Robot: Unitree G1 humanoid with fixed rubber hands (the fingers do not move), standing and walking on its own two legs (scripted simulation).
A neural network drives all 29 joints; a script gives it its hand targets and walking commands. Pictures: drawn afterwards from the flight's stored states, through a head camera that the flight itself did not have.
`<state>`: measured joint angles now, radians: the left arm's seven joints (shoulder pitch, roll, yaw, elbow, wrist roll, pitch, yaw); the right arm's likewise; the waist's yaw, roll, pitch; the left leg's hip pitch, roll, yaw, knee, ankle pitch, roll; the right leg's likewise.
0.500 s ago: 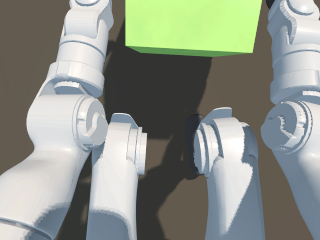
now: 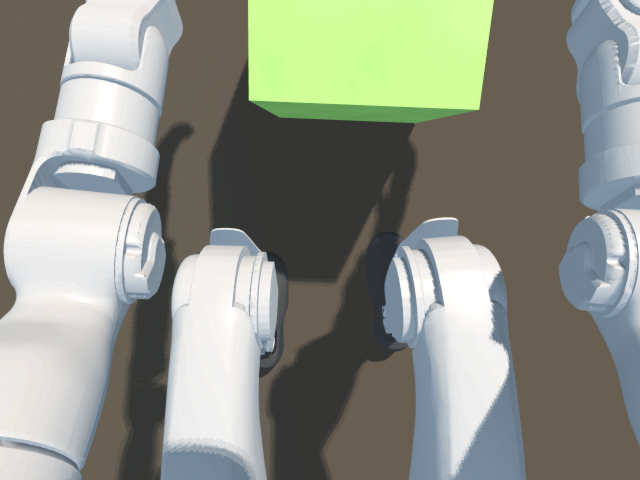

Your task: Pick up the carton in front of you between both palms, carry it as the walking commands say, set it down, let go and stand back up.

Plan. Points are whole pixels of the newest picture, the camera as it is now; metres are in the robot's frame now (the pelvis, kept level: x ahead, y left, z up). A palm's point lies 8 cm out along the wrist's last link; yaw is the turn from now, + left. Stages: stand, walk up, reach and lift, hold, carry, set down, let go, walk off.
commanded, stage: set down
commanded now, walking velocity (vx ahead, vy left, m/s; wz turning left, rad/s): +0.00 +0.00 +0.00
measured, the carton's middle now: (359, 24) +0.54 -0.06 -0.26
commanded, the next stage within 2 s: let go in 0.84 s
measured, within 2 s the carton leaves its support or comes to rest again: neither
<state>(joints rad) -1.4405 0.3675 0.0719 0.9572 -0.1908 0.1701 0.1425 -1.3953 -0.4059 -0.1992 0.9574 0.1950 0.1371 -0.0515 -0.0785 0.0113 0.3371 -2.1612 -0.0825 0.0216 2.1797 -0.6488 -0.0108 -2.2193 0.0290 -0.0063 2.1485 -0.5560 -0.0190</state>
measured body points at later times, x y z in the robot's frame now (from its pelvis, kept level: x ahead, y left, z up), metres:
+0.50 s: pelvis +0.01 +0.00 +0.13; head +0.35 -0.03 +0.43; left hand +0.59 +0.13 +0.02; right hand +0.55 -0.26 +0.02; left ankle +0.10 +0.11 -0.35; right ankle +0.12 -0.11 -0.35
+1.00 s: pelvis +0.04 -0.01 +0.27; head +0.35 -0.03 +0.60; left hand +0.57 +0.14 +0.15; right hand +0.52 -0.26 +0.15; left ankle +0.10 +0.11 -0.35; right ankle +0.11 -0.11 -0.35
